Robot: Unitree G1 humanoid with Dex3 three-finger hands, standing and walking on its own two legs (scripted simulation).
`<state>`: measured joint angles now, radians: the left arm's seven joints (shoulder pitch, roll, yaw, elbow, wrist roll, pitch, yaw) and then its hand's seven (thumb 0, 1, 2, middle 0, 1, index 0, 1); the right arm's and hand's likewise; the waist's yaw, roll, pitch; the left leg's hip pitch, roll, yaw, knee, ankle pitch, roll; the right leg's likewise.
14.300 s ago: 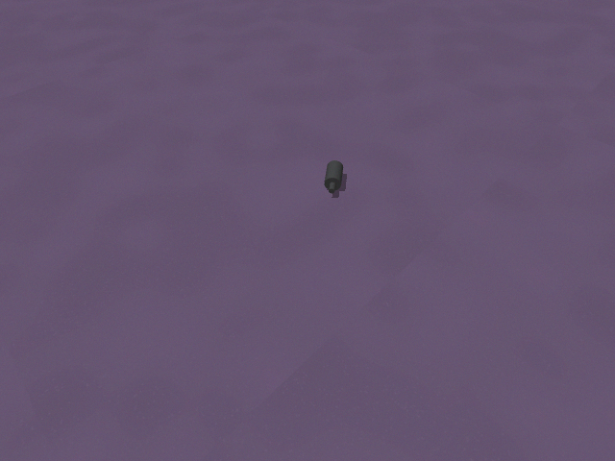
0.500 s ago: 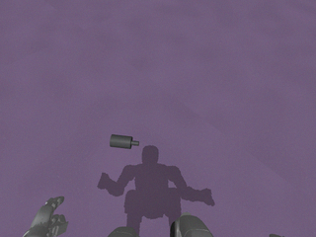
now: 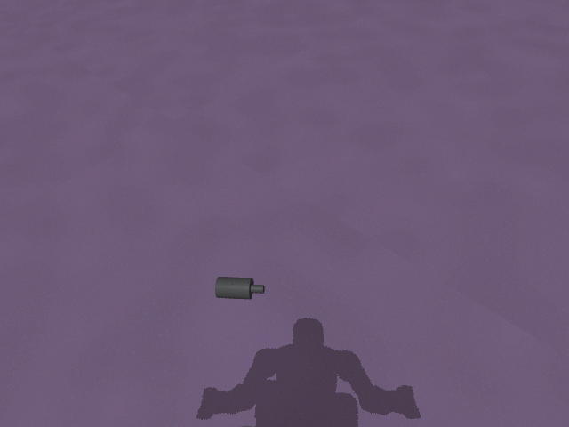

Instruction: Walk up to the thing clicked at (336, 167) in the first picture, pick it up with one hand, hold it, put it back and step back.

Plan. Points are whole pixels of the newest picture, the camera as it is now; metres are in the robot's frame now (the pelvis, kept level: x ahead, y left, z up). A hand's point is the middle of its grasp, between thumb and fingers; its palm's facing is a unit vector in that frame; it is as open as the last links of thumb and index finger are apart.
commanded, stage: walk up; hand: left
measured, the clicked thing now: (240, 288) +0.73 +0.30 -0.73
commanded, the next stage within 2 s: stand in 1.06 s
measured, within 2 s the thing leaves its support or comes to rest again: neither
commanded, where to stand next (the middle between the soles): +0.37 +0.01 m, yaw +3 degrees
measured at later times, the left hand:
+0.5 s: hand out of the picture +0.09 +0.27 -0.14, palm faces +0.02 -0.93 -0.38, open 7.4 cm
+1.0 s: hand out of the picture +0.15 +0.28 -0.14, palm faces +0.06 -0.94 -0.33, open 7.4 cm
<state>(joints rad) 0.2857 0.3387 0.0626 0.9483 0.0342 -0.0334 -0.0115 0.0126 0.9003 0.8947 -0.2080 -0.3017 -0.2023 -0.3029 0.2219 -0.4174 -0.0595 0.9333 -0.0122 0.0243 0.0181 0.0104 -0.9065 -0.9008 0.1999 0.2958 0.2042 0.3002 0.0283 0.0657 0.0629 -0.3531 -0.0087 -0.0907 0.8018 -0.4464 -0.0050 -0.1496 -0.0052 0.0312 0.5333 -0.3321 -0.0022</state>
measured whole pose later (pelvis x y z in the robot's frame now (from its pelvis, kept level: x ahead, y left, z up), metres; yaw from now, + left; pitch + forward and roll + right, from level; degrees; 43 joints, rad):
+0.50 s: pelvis +0.02 +0.00 +0.00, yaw +1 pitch -3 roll +0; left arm 0.20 0.35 0.04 0.99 0.03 -0.03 -0.01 0.01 0.90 0.89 -0.21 -0.30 -0.20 -0.30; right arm 0.19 -0.38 -0.04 0.98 0.00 0.01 0.01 0.01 -0.91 -0.90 0.20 0.30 0.21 0.30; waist 0.01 0.03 0.06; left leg -0.27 0.00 -0.05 0.70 -0.45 0.00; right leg -0.21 -0.01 -0.01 0.56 -0.29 -0.01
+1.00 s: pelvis +0.04 +0.02 +0.01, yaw +2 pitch -3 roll -1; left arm 0.06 0.36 0.03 1.07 0.00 -0.02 0.00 0.01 0.90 0.90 -0.20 -0.30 -0.20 -0.30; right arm 0.07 -0.34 -0.02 1.07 -0.01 -0.01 0.01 0.01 -0.91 -0.90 0.20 0.30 0.21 0.30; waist 0.01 -0.01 0.06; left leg -0.16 0.00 -0.04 0.45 -0.25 0.00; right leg -0.12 -0.04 -0.03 0.42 -0.25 0.03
